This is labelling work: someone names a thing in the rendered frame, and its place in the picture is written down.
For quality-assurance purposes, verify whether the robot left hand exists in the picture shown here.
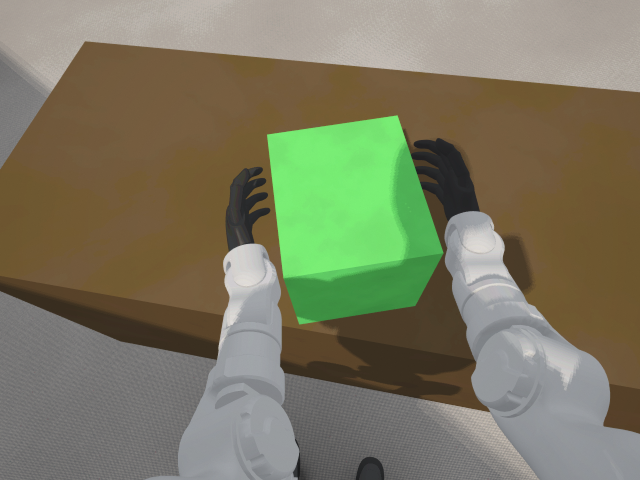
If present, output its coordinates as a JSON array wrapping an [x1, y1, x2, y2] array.
[[226, 167, 270, 252]]

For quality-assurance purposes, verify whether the robot left forearm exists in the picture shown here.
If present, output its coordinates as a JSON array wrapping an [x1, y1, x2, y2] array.
[[178, 244, 285, 470]]

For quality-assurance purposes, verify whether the pedestal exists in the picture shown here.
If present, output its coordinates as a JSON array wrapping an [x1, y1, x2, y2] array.
[[0, 41, 640, 434]]

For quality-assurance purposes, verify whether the robot foot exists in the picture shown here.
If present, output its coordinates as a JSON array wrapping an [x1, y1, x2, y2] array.
[[293, 439, 300, 479], [356, 457, 384, 480]]

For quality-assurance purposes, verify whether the robot right forearm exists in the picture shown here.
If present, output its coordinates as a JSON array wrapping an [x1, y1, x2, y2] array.
[[444, 211, 610, 404]]

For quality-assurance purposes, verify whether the right robot foot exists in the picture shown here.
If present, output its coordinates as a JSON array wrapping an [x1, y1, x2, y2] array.
[[356, 457, 384, 480]]

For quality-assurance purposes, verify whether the carton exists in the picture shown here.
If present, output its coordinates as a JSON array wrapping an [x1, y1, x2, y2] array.
[[267, 115, 443, 325]]

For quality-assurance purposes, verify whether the left robot upper arm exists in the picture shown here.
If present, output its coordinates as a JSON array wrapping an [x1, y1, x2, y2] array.
[[145, 394, 299, 480]]

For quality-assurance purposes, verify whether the left robot foot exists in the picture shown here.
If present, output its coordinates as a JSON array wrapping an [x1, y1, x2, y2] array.
[[293, 439, 300, 479]]

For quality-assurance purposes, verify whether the right robot upper arm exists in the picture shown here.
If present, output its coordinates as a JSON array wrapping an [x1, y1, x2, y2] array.
[[471, 328, 640, 480]]

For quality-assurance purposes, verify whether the robot right hand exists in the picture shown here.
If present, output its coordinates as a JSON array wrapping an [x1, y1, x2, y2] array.
[[411, 138, 480, 222]]

